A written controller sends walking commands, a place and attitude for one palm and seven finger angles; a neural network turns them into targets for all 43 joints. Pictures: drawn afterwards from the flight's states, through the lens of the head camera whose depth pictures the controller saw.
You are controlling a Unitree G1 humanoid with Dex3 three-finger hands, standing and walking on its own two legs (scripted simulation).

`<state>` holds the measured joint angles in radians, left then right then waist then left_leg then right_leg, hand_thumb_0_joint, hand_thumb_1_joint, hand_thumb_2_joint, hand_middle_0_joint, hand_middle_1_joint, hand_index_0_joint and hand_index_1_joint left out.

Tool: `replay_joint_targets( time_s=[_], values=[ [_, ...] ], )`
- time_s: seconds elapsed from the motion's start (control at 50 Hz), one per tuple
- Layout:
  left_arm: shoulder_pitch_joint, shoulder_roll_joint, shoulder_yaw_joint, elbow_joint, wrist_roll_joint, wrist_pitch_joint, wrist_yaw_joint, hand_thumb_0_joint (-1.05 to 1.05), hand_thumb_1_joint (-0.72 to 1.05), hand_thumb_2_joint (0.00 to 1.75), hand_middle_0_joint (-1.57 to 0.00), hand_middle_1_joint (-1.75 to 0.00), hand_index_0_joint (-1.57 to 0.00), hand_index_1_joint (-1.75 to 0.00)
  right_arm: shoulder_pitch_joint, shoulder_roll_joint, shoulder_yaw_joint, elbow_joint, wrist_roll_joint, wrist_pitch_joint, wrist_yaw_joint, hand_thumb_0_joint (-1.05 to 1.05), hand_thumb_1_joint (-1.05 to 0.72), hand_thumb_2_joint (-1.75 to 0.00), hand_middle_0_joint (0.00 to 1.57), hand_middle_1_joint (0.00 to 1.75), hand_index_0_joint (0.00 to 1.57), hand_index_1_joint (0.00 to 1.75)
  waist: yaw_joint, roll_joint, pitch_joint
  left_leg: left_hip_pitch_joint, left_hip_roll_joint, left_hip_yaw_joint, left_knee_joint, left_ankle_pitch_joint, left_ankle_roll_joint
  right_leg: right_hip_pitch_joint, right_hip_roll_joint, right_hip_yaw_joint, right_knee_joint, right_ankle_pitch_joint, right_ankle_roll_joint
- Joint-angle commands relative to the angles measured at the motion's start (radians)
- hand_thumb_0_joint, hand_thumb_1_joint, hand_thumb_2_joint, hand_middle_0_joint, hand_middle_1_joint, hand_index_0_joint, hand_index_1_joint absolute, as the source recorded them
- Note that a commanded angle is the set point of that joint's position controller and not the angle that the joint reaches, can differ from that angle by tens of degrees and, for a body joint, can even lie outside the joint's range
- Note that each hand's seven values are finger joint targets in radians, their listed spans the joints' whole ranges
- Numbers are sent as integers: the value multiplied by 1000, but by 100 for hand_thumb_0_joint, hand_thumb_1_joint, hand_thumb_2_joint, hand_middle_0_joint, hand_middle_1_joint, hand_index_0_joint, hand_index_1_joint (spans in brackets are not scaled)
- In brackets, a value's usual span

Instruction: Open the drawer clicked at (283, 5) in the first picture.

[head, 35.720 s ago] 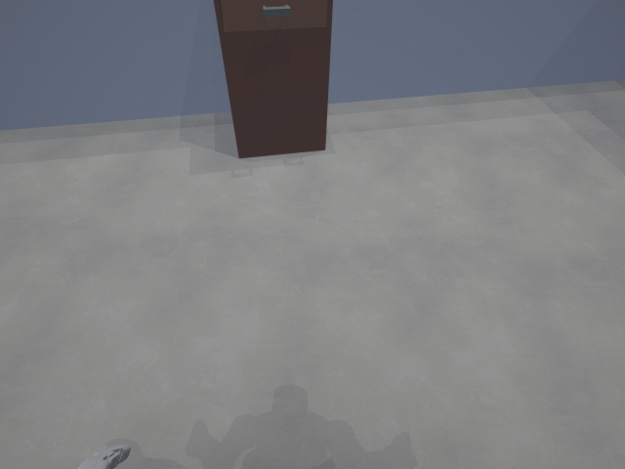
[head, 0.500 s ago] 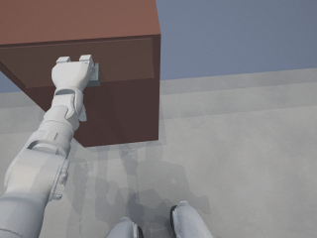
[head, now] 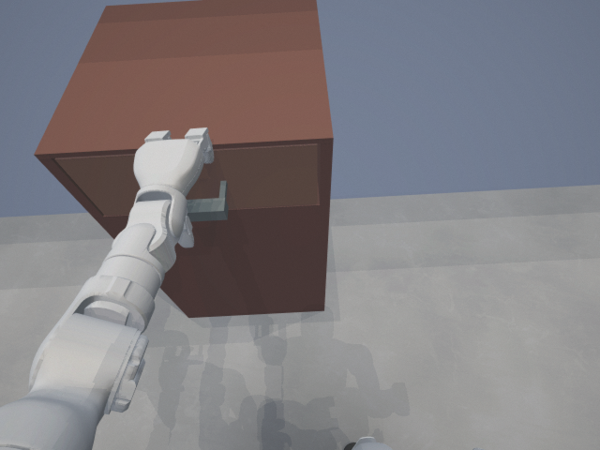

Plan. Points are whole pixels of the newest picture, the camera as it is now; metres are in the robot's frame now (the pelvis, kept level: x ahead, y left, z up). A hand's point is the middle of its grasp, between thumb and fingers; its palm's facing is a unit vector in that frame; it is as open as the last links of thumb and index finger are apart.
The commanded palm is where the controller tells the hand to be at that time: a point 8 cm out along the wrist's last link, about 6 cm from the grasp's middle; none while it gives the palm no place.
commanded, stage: lift the hand off the handle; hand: left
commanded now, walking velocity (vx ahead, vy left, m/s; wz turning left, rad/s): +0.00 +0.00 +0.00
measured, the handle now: (197, 199) +0.52 +0.16 -0.04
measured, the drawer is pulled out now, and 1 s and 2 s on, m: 0.00 0.00 0.00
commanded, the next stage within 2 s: draw the hand back to the body in 0.44 s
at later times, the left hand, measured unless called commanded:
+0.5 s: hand (174, 158) +0.47 +0.15 +0.11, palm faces -0.01 -0.01 -1.00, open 13.8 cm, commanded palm +0.45 +0.17 +0.17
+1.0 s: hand (106, 228) +0.37 +0.21 +0.11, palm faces +0.04 -0.04 -1.00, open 13.8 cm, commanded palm +0.33 +0.21 +0.18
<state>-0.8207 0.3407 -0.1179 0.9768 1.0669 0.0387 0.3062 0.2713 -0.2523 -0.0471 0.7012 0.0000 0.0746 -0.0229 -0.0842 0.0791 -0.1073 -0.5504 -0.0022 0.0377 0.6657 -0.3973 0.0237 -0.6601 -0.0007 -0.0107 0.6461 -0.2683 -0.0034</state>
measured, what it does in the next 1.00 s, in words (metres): stands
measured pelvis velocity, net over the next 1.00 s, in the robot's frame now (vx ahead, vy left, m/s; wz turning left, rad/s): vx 0.00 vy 0.00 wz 0.00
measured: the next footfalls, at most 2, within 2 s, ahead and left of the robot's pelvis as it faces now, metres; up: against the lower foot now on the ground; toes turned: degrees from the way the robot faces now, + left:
none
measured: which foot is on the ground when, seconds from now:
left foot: down 0.00-1.00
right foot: down 0.00-1.00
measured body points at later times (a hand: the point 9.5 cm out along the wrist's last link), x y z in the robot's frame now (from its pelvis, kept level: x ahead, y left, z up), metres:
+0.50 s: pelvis +0.00 -0.01 +0.01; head +0.06 -0.04 +0.46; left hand +0.47 +0.15 +0.16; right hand +0.10 -0.27 -0.12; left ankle -0.06 +0.10 -0.72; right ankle +0.02 -0.12 -0.72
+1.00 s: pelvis +0.00 +0.00 +0.02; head +0.02 -0.04 +0.47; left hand +0.36 +0.21 +0.17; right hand +0.17 -0.24 -0.10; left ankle -0.06 +0.10 -0.72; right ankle +0.02 -0.12 -0.72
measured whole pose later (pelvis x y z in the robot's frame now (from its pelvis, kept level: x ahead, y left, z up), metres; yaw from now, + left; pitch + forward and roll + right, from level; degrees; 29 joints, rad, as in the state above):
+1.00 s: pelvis +0.00 +0.00 +0.02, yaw +0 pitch +5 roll +0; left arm -0.38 0.44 -0.12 0.36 0.98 0.01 0.09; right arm 0.15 -0.26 -0.02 0.65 0.04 0.10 -0.03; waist 0.05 0.08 -0.06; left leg -0.22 -0.01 0.04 0.45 -0.31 0.02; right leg -0.35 0.00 -0.01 0.47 -0.20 -0.01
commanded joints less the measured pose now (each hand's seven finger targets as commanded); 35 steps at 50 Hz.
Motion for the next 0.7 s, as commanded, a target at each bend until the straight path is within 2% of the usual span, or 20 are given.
replay_joint_targets(
  time_s=[0.0, 0.04, 0.08, 0.1, 0.14, 0.18, 0.24, 0.3, 0.32, 0.34, 0.36, 0.38, 0.42, 0.48, 0.52, 0.54, 0.58, 0.62, 0.66, 0.68],
  values=[
    [-545, 256, 61, -289, 6, 0, 50, 0, -50, 30, -30, -120, -30, -120, 106, -130, -51, -67, 1, -13, -13, 0, -90, -90, 20, 30, 20, 30, -10, -55, -477, 219, -12, -22, -50, 605, -7, 364, 39, -22, -26, 449, -21],
    [-529, 272, 65, -259, 8, 13, 36, 0, -50, 30, -30, -120, -30, -120, 89, -132, -45, -67, 3, -9, -11, 0, -90, -90, 20, 30, 20, 30, -5, -68, -448, 203, -15, -13, -71, 553, -7, 384, 36, -18, -41, 434, -21],
    [-542, 209, 12, -283, -6, 14, 14, 0, -50, 30, -30, -120, -30, -120, 75, -126, -45, -74, 4, -8, -7, 0, -90, -90, 20, 30, 20, 30, -5, -50, -451, 227, -16, -12, -80, 577, -5, 396, 32, -21, -49, 444, -23],
    [-522, 225, 28, -282, -9, 20, 3, 0, -50, 30, -30, -120, -30, -120, 72, -131, -48, -73, 7, -4, -4, 0, -90, -90, 20, 30, 20, 30, 2, -56, -453, 239, -16, -10, -83, 586, -6, 405, 34, -20, -53, 455, -24],
    [-485, 167, -23, -253, -18, 44, -33, 0, -50, 30, -30, -120, -30, -120, 55, -130, -44, -78, 9, 4, -1, 0, -90, -90, 20, 30, 20, 30, -1, -79, -430, 243, -15, -4, -97, 573, -4, 414, 32, -21, -68, 455, -21],
    [-470, 153, -45, -209, -27, 64, -74, 0, -50, 30, -30, -120, -30, -120, 39, -137, -38, -76, 16, 16, -2, 0, -90, -90, 20, 30, 20, 30, -6, -113, -370, 219, -17, -3, -116, 518, -3, 411, 29, -24, -83, 431, -21],
    [-494, 158, -55, -231, -41, 65, -125, 0, -50, 30, -30, -120, -30, -120, 11, -139, -32, -91, 20, 25, -8, 0, -90, -90, 20, 30, 20, 30, -2, -114, -329, 214, -22, -2, -143, 451, 2, 417, 24, -20, -105, 389, -22],
    [-509, 245, 13, -320, -50, 17, -155, 0, -50, 30, -30, -120, -30, -120, -1, -134, -30, -111, 16, 27, -21, 0, -90, -90, 20, 30, 20, 30, 29, -96, -402, 237, -25, 0, -144, 495, 7, 499, 18, -6, -96, 445, -24],
    [-507, 251, 15, -343, -48, 2, -160, 0, -50, 30, -30, -120, -30, -120, -5, -130, -25, -117, 15, 26, -24, 0, -90, -90, 20, 30, 20, 30, 34, -103, -423, 243, -26, 1, -146, 511, 8, 521, 16, -3, -95, 464, -22],
    [-495, 265, 29, -326, -42, -6, -159, 0, -50, 30, -30, -120, -30, -120, -4, -127, -25, -112, 14, 26, -26, 0, -90, -90, 20, 30, 20, 30, 32, -113, -400, 233, -24, 3, -148, 505, 6, 516, 16, -2, -97, 465, -21],
    [-478, 291, 53, -316, -38, -16, -155, 0, -50, 30, -30, -120, -30, -120, 0, -130, -23, -111, 12, 27, -25, 0, -90, -90, 20, 30, 20, 30, 43, -118, -394, 214, -25, 2, -154, 508, 1, 531, 15, -2, -98, 466, -23],
    [-451, 259, 31, -285, -38, -17, -150, 0, -50, 30, -30, -120, -30, -120, -6, -124, -19, -110, 15, 25, -24, 0, -90, -90, 20, 30, 20, 30, 39, -138, -343, 192, -24, 5, -159, 481, 2, 510, 14, -4, -103, 448, -20],
    [-436, 295, 67, -273, -28, -21, -130, 0, -50, 30, -30, -120, -30, -120, -13, -128, -16, -106, 16, 20, -23, 0, -90, -90, 20, 30, 20, 30, 49, -143, -312, 169, -21, 12, -172, 442, -2, 496, 13, 1, -110, 412, -20],
    [-437, 339, 99, -276, -19, -19, -105, 0, -50, 30, -30, -120, -30, -120, -19, -126, -18, -109, 14, 13, -22, 0, -90, -90, 20, 30, 20, 30, 61, -124, -352, 157, -22, 20, -177, 427, -3, 536, 7, 14, -111, 405, -19],
    [-453, 325, 84, -295, -9, -16, -97, 0, -50, 30, -30, -120, -30, -120, -14, -126, -20, -106, 16, 7, -19, 0, -90, -90, 20, 30, 20, 30, 53, -111, -369, 173, -22, 24, -173, 440, -3, 530, 10, 13, -110, 419, -20],
    [-407, 310, 78, -314, -10, -15, -98, 0, -50, 30, -30, -120, -30, -120, -19, -123, -25, -117, 15, 5, -16, 0, -90, -90, 20, 30, 20, 30, 70, -85, -397, 193, -23, 29, -174, 455, -2, 544, 11, 14, -110, 426, -22],
    [-351, 300, 72, -398, -20, -24, -112, 0, -50, 30, -30, -120, -30, -120, -21, -124, -33, -136, 15, 4, -12, 0, -90, -90, 20, 30, 20, 30, 81, -60, -469, 239, -24, 26, -170, 517, 0, 584, 14, 12, -106, 476, -24],
    [-281, 289, 66, -489, -40, -28, -130, 0, -50, 30, -30, -120, -30, -120, -38, -126, -36, -151, 20, 4, -9, 0, -90, -90, 20, 30, 20, 30, 86, -80, -483, 266, -22, 23, -170, 555, 5, 604, 17, 10, -111, 510, -22],
    [-214, 242, 33, -557, -65, -28, -154, 0, -50, 30, -30, -120, -30, -120, -59, -124, -39, -166, 27, 7, -7, 0, -90, -90, 20, 30, 20, 30, 79, -103, -447, 282, -21, 17, -177, 563, 8, 603, 18, 6, -129, 510, -21],
    [-182, 258, 46, -568, -75, -28, -162, 0, -50, 30, -30, -120, -30, -120, -69, -125, -37, -162, 32, 8, -7, 0, -90, -90, 20, 30, 20, 30, 85, -112, -395, 275, -19, 15, -188, 538, 9, 587, 18, 3, -137, 487, -20]
  ],
)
